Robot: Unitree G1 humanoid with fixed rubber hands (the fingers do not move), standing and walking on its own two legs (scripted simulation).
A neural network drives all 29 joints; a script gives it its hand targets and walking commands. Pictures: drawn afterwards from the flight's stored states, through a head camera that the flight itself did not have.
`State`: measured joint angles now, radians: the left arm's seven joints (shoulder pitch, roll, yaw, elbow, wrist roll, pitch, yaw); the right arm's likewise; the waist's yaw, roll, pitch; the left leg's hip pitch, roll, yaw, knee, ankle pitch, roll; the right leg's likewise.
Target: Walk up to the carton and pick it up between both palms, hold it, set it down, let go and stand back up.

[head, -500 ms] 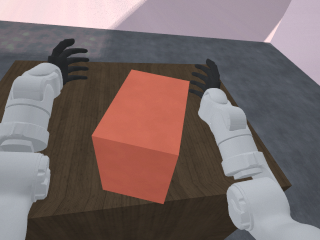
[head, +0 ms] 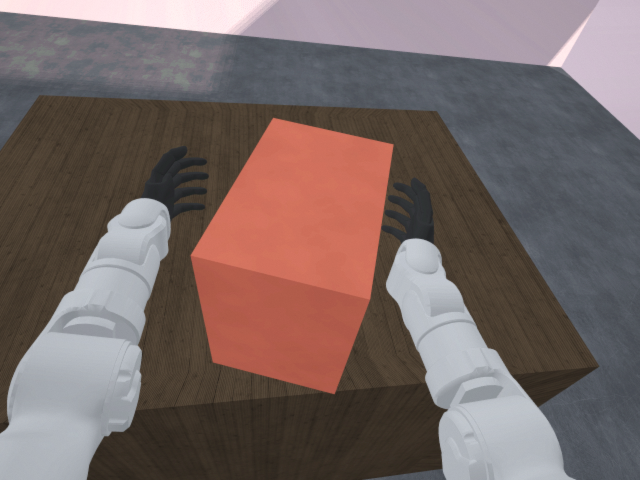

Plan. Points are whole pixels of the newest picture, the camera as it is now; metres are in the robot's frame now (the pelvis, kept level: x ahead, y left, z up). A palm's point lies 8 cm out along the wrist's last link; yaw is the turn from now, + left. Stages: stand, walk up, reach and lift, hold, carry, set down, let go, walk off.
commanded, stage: reach and lift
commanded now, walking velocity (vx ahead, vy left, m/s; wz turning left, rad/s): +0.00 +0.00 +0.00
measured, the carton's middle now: (303, 253) +0.43 -0.03 +0.05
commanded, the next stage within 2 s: none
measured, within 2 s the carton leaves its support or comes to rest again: neither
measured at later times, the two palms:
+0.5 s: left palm (192, 208) +0.46 +0.12 +0.11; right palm (405, 241) +0.39 -0.15 +0.11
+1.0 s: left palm (190, 209) +0.46 +0.12 +0.11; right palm (402, 244) +0.39 -0.15 +0.10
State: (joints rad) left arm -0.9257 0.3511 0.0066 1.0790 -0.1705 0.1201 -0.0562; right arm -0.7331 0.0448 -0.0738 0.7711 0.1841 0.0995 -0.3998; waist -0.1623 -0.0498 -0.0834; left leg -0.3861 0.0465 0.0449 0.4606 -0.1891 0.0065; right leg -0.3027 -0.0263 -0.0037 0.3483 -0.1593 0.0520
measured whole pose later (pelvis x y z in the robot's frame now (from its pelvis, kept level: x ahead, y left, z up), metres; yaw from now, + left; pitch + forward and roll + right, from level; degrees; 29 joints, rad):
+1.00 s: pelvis +0.01 +0.01 +0.01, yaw +0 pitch +3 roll -1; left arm -0.91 0.07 0.38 0.96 0.37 0.07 -0.15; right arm -0.71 0.16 -0.42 0.88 -0.20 -0.21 -0.30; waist -0.11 -0.10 0.02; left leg -0.25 0.03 0.06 0.38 -0.18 0.02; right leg -0.15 -0.05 -0.01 0.23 -0.12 0.07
